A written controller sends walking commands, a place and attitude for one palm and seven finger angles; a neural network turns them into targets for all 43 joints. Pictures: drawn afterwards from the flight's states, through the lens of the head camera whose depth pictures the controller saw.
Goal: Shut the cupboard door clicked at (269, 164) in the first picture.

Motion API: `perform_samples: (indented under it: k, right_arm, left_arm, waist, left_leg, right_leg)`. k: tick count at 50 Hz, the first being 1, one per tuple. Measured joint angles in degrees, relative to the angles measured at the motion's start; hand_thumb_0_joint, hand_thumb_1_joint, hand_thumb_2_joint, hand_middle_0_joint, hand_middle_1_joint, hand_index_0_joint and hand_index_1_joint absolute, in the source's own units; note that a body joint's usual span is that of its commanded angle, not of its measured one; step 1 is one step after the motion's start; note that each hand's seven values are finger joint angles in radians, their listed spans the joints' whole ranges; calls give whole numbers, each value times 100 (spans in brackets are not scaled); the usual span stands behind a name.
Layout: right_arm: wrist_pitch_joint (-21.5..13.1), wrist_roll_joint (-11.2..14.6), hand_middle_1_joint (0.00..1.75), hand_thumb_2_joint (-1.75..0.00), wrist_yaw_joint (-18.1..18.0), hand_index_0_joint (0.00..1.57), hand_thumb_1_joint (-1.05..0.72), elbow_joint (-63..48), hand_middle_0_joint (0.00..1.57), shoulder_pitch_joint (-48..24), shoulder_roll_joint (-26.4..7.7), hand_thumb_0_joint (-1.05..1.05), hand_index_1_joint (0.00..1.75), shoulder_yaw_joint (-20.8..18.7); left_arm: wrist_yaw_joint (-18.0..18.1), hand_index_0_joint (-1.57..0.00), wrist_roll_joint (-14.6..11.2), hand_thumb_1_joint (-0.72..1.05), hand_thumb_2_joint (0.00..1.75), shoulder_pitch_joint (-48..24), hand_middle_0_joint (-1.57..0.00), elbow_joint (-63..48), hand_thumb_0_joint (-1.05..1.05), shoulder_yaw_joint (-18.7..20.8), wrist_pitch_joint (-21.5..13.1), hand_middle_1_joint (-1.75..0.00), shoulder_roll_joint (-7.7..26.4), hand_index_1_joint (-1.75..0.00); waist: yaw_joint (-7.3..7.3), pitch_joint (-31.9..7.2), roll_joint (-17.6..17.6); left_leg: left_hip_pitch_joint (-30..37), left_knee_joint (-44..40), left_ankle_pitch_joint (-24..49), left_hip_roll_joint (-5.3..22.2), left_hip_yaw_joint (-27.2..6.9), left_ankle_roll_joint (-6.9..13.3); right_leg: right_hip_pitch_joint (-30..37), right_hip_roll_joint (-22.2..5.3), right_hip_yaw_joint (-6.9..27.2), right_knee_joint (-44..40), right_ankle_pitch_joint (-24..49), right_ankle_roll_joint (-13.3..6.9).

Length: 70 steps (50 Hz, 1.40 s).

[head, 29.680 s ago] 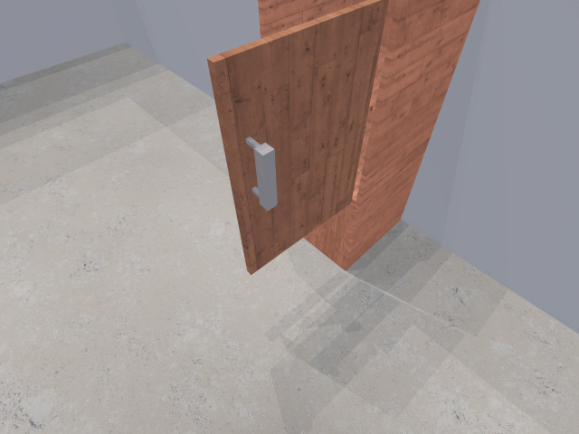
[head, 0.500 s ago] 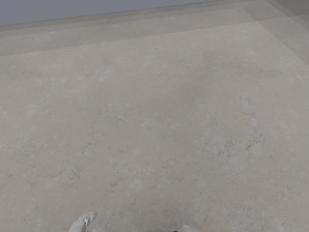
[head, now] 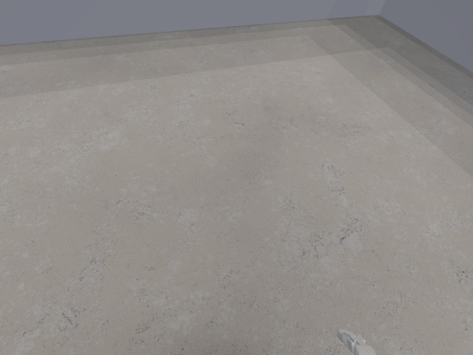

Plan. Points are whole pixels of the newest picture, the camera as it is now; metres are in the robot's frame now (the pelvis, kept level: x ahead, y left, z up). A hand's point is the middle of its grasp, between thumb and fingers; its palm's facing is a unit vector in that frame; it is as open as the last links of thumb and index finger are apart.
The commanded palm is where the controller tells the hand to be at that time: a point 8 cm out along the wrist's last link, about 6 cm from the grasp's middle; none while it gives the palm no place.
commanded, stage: turn to face it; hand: left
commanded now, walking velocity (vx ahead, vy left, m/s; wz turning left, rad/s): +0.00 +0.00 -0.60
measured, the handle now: out of the picture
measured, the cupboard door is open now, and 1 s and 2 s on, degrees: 57 57 57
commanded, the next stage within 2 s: none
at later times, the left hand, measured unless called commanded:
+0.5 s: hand (181, 330) +0.18 +0.12 -0.15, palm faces -0.32 -0.91 -0.27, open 7.4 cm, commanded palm none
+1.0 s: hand (172, 312) +0.22 +0.14 -0.17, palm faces -0.52 -0.83 -0.19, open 7.4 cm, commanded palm none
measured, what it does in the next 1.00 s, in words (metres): steps on the spot, turning right: right foot, then left foot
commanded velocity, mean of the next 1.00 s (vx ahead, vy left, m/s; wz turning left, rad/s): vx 0.00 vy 0.00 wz -0.60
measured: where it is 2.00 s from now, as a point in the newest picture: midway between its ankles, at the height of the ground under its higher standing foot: outside the picture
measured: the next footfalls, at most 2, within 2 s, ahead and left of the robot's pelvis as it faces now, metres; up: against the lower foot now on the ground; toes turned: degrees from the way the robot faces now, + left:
right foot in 0.38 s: +0.01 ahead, -0.16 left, +0.00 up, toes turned -21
left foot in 0.78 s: +0.12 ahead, +0.07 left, +0.00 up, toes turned -25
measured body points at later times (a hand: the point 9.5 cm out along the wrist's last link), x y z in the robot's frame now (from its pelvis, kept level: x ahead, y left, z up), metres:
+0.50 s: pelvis +0.01 -0.04 -0.01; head +0.04 -0.07 +0.44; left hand +0.20 +0.17 -0.13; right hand -0.07 -0.30 -0.16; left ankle +0.01 +0.10 -0.67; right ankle -0.02 -0.15 -0.74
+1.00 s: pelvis +0.03 +0.01 +0.01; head +0.08 +0.02 +0.45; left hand +0.24 +0.19 -0.15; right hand -0.04 -0.24 -0.11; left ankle +0.09 +0.09 -0.74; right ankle -0.07 -0.11 -0.65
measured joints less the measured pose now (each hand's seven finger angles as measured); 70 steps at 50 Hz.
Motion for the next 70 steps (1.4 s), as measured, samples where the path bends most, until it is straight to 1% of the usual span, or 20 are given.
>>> perform_samples:
  k: [3, 7, 16, 19, 20, 22, 25, 31, 36, 38, 40, 43, 45, 48, 57, 61, 63, 65, 67, 70]
  right_arm:
    - [33, 6, 30, -89, -9, 20, -90, 17, 20, 174, -34, 0, 30, -11]
    - [46, 15, 30, -89, -4, 20, -90, 103, 20, 425, -130, 0, 30, -90]
    - [117, -14, 30, -89, 63, 20, -90, 397, 20, 987, -463, 0, 30, -287]
    - [166, 17, 30, -89, 98, 20, -90, 457, 20, 1186, -583, 0, 30, -338]
    - [204, 38, 30, -89, 108, 20, -90, 472, 20, 1228, -615, 0, 30, -348]
    - [355, 59, 30, -89, 84, 20, -90, 518, 20, 1118, -746, 0, 30, -368]
    - [421, 72, 30, -89, 59, 20, -91, 473, 20, 956, -769, 1, 30, -377]
    - [350, 65, 30, -89, 117, 20, -91, 225, 20, 671, -528, 1, 30, -309]
    - [285, 104, 30, -89, 109, 20, -91, 70, 20, 439, -382, 0, 30, -264]
    - [209, 129, 30, -89, 93, 20, -91, 5, 20, 376, -345, 0, 30, -233]
    - [103, 104, 30, -89, 68, 20, -91, -27, 20, 342, -281, 0, 30, -196]
    - [54, 23, 30, -89, 54, 20, -90, -87, 20, 378, -184, 0, 30, -94]
    - [55, -3, 30, -89, 32, 20, -90, -105, 20, 456, -152, 0, 30, -61]
    - [79, -8, 30, -89, 12, 20, -90, -71, 20, 542, -162, 0, 30, -61]
    - [117, -7, 30, -89, 70, 20, -90, 150, 20, 777, -370, 0, 30, -225]
    - [192, 45, 30, -89, 111, 20, -90, 222, 20, 959, -522, 0, 30, -309]
    - [333, 65, 30, -89, 84, 20, -90, 296, 20, 892, -675, 0, 30, -359]
    - [440, 77, 30, -89, 63, 20, -90, 338, 20, 831, -758, 0, 30, -391]
    - [458, 65, 30, -89, 85, 20, -91, 331, 20, 755, -754, 1, 30, -390]
    - [390, 59, 30, -89, 127, 20, -91, 221, 20, 660, -663, 1, 30, -349]
  left_arm:
    - [-55, -19, 7, 91, 90, -160, -20, -179, 1, 58, 37, -30, 140, -30]
    - [-91, -19, 14, 91, 90, -319, -19, -335, 1, 99, 100, -30, 271, -30]
    - [-128, -19, 15, 91, 90, -700, -19, -499, 1, -12, 115, -30, 250, -30]
    - [-143, -19, 12, 91, 90, -755, -19, -608, 1, -102, 13, -30, 208, -30]
    - [-126, -19, 26, 91, 90, -753, -19, -639, 1, -126, -71, -30, 205, -30]
    - [-59, -19, -2, 91, 90, -792, -19, -612, 0, -210, -159, -30, 60, -30]
    - [12, -20, -22, 91, 90, -709, -20, -589, 0, -290, -173, -30, -95, -30]
    - [19, -20, -15, 90, 90, -537, -20, -494, 0, -317, -129, -30, -167, -30]
    - [-16, -20, 20, 90, 90, -406, -20, -455, 1, -273, -89, -30, -145, -30]
    - [-11, -20, 8, 90, 90, -346, -20, -427, 1, -232, -53, -30, -100, -30]
    - [-8, -20, -43, 90, 90, -326, -20, -383, 1, -176, 22, -30, -8, -30]
    - [-31, -20, -20, 91, 90, -334, -20, -321, 1, -93, 119, -30, 137, -30]
    - [-78, -20, -6, 91, 90, -347, -20, -314, 1, -38, 137, -30, 211, -30]
    - [-132, -19, -9, 91, 90, -373, -20, -359, 1, 8, 151, -30, 273, -30]
    - [-179, -19, -3, 91, 90, -590, -19, -429, 1, -40, 148, -30, 201, -30]
    - [-178, -19, 11, 91, 90, -619, -19, -559, 1, -119, -25, -30, 183, -30]
    - [-104, -19, -2, 91, 90, -684, -19, -520, 1, -178, -130, -30, 52, -30]
    - [-58, -19, -14, 91, 90, -651, -20, -519, 0, -240, -141, -30, -58, -30]
    - [-20, -20, -15, 91, 90, -595, -20, -512, 0, -260, -113, -30, -100, -30]
    - [2, -20, -1, 91, 90, -546, -20, -480, 0, -266, -89, -30, -75, -30]
  waist:
    - [-55, 24, 32]
    - [-167, 47, 109]
    - [-503, 158, 345]
    - [-560, 115, 388]
    - [-531, 71, 357]
    - [-519, 151, 547]
    - [-539, 194, 606]
    - [-471, 139, 385]
    - [-290, 81, 209]
    - [-246, 46, 134]
    - [-245, 26, 17]
    - [-218, 87, -43]
    - [-224, 107, -5]
    - [-214, 136, 75]
    - [-381, 198, 331]
    - [-411, 110, 364]
    - [-421, 170, 567]
    - [-432, 160, 659]
    - [-420, 136, 607]
    - [-421, 139, 420]
  left_leg:
    - [182, -267, 96, 125, 180, 3]
    - [323, -430, 109, 278, 458, -10]
    - [364, -55, -204, 652, 1075, -209]
    - [211, 465, -492, 785, 1239, -361]
    - [25, 884, -831, 766, 1165, -453]
    - [-462, 2037, -1464, 636, 481, -558]
    - [-1039, 3194, -1311, 361, -80, -679]
    - [-1295, 2863, -740, 210, -423, -811]
    - [-811, 1541, -841, 8, -481, -762]
    - [-428, 679, -498, -88, -448, -721]
    - [-269, 303, -247, -120, -346, -454]
    - [-119, 283, -233, 25, -134, -168]
    - [49, 72, -152, 149, -45, -145]
    - [246, -190, -40, 306, 119, -162]
    - [379, -11, -217, 649, 712, -301]
    - [105, 792, -648, 766, 876, -487]
    - [-345, 1871, -1356, 673, 298, -570]
    - [-777, 2796, -1409, 471, -91, -614]
    - [-1071, 3225, -1129, 342, -224, -664]
    - [-1181, 2934, -853, 244, -294, -735]
  right_leg:
    - [-242, -175, -99, 503, 329, 109]
    - [-280, -379, -142, 351, 582, 195]
    - [427, -442, -493, -1502, 488, 37]
    - [965, -385, -594, -2617, 1208, -144]
    - [1022, -391, -521, -2792, 1045, -205]
    - [878, -254, -420, -2556, 884, -267]
    - [936, -180, -251, -2767, 1103, -270]
    - [1035, -99, 103, -3223, 1409, -271]
    - [895, -28, 453, -3114, 1398, -160]
    - [768, 15, 611, -2923, 1321, -64]
    - [543, 50, 715, -2450, 861, -26]
    - [44, 92, 369, -843, 3, -8]
    - [-168, 44, 112, -58, 15, 48]
    - [-241, -106, -123, 263, 202, 128]
    - [445, -351, -442, -1426, 359, 61]
    - [1060, -340, -457, -2841, 1432, -218]
    - [918, -227, -407, -2555, 1219, -277]
    - [924, -179, -334, -2620, 1077, -258]
    - [957, -160, -195, -2862, 1199, -230]
    - [971, -148, 15, -3143, 1416, -228]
